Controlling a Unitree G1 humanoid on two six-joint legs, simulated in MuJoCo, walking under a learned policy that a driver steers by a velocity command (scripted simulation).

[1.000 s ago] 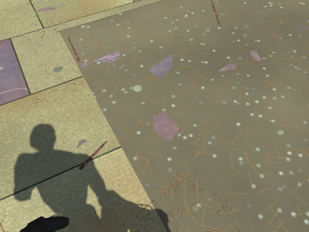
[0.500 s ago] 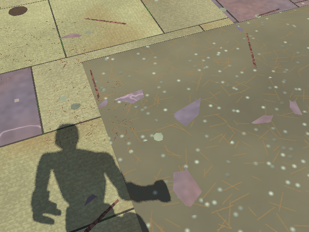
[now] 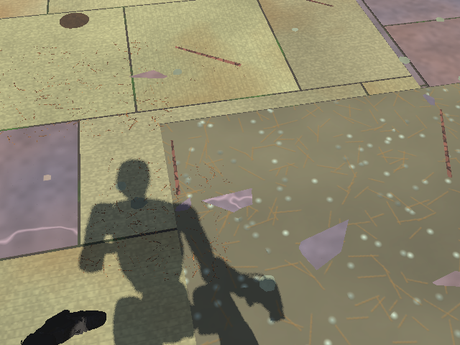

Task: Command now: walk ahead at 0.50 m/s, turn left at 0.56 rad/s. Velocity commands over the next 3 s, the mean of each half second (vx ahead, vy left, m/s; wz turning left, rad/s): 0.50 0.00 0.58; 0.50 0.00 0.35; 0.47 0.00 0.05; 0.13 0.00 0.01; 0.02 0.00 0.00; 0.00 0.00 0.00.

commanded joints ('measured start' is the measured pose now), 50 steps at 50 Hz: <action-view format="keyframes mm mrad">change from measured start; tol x32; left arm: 1 1 128 51 -64 -9 -29 -2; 30 346 48 25 45 26 15 20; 50 -98 90 23 -18 -8 -8 -32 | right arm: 1 -6 -148 -42 -56 -1 -2 -6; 24 -338 -36 -3 -223 1 -3 69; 29 112 -226 -99 -130 1 23 37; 50 55 -151 -38 6 -7 -29 5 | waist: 1 63 149 -44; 5 148 -265 -318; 24 163 -41 63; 30 53 312 -319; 50 7 92 47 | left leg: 1 -54 230 -233 -11 212 110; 7 -678 138 53 868 -98 -58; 25 -486 157 245 208 226 -1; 28 -63 40 304 127 206 88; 30 536 410 -497 4 18 343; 38 -51 302 -87 -217 454 234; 50 120 335 -6 -176 378 141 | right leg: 1 205 29 -30 -58 -45 -40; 5 897 -414 714 -206 -537 -324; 10 469 -231 183 -300 -218 -221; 23 577 -246 -209 -341 110 -197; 28 556 -215 -319 149 668 -127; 30 -129 35 -198 795 -588 -32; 31 -226 14 -13 873 -572 -47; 50 -59 -43 -72 -7 49 -70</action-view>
